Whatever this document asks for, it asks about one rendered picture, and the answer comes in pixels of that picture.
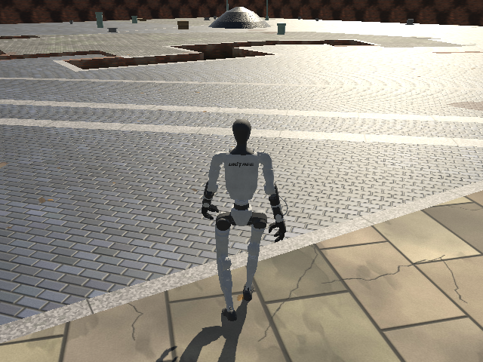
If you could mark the left robot upper arm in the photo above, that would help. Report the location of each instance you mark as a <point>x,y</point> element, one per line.
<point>217,160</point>

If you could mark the left robot hand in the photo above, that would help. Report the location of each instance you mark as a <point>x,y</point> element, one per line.
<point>211,208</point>

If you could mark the right robot foot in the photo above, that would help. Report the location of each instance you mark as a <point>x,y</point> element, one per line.
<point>247,293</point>

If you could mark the robot left thigh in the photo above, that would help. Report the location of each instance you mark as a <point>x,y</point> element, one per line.
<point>222,228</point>

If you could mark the right robot hand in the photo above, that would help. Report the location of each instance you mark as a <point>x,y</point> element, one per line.
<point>280,232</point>

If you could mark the right robot upper arm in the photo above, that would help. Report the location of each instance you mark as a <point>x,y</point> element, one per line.
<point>268,172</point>

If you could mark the robot left forearm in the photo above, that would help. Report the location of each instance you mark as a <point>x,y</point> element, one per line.
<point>208,196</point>

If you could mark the robot right forearm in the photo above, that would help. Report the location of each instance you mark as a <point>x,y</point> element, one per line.
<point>276,206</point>

